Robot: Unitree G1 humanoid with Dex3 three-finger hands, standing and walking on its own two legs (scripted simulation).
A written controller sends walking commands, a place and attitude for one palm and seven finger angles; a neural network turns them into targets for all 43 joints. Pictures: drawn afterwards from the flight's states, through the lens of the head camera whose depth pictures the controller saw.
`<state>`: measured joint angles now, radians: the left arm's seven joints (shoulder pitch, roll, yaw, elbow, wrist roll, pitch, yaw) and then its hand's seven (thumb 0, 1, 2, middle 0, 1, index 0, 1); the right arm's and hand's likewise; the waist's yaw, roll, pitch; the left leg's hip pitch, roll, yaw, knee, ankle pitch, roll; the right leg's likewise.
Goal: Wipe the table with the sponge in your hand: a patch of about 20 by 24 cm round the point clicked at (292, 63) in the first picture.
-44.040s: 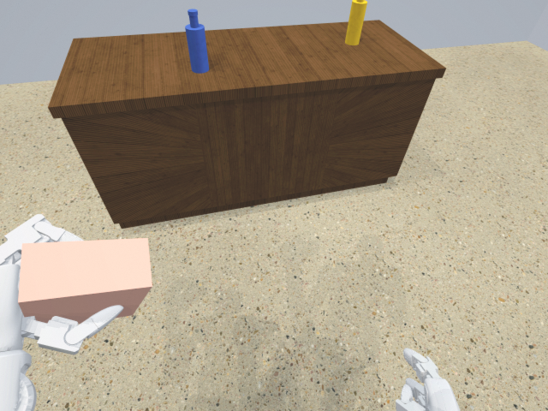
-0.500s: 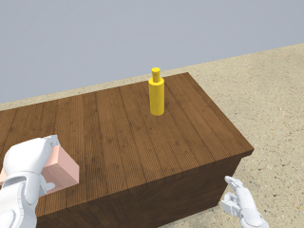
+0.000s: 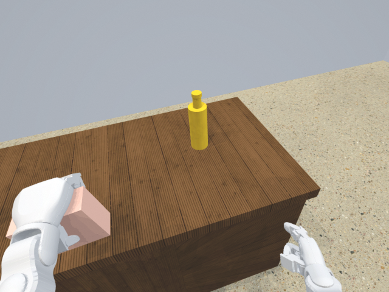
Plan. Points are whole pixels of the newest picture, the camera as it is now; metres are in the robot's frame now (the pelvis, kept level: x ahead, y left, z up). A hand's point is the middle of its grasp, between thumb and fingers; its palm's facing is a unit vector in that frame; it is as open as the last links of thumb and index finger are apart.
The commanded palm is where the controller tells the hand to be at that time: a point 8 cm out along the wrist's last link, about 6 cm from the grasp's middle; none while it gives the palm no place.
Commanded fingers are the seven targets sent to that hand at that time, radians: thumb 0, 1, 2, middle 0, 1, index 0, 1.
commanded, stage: bring the sponge back beside the body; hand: left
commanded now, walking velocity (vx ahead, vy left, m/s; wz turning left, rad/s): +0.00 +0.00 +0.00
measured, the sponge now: (69, 227) +0.18 +0.30 +0.07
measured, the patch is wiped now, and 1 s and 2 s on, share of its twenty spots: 1.00 1.00 1.00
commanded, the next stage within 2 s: step back with the hand held close in 0.52 s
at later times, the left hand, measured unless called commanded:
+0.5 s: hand (72, 219) +0.18 +0.27 +0.11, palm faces +0.10 -0.15 -0.98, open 9.5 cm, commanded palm +0.15 +0.27 +0.18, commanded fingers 0.00 0.10 1.30 -1.20 -1.60 -1.20 -1.60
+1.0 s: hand (87, 196) +0.20 +0.23 +0.16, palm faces +0.30 -0.84 -0.44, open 9.5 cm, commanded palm +0.15 +0.28 +0.17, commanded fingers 0.00 0.10 1.30 -1.20 -1.60 -1.20 -1.60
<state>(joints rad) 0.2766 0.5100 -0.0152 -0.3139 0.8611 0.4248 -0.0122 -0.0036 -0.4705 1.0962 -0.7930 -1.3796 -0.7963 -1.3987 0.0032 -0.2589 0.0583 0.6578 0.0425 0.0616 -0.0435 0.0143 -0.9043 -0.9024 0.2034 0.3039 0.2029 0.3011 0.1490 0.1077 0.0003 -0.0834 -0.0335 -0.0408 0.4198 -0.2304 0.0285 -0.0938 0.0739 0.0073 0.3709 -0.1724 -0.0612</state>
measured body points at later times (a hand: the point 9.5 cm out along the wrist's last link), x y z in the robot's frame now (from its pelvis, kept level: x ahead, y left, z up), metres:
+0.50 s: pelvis -0.01 -0.01 +0.00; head -0.05 -0.06 +0.44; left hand +0.17 +0.27 +0.16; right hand +0.25 -0.20 -0.06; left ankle +0.01 +0.10 -0.74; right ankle +0.03 -0.08 -0.74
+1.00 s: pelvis -0.01 +0.00 -0.01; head +0.00 +0.01 +0.44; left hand +0.18 +0.27 +0.18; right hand +0.14 -0.26 -0.10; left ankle +0.01 +0.10 -0.74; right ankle +0.03 -0.08 -0.74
